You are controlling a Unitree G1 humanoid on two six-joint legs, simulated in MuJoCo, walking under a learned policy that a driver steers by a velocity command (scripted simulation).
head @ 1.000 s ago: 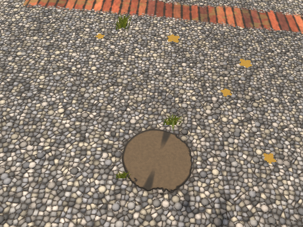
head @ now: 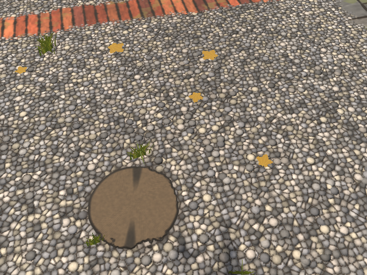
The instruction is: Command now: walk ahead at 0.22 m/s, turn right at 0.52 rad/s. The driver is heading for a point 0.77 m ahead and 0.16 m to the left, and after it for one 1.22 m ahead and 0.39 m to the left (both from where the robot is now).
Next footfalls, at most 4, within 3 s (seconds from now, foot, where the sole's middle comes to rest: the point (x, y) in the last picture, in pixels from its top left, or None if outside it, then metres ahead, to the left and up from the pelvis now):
0.02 right None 0.05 -0.12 -0.77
0.56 left None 0.38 0.09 -0.77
1.02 right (200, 207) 0.70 -0.05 -0.77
1.54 left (106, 191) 0.78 0.32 -0.77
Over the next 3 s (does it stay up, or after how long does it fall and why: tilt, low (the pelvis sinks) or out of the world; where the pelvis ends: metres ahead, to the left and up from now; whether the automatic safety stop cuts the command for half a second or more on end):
stays up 1.16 0.45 0.00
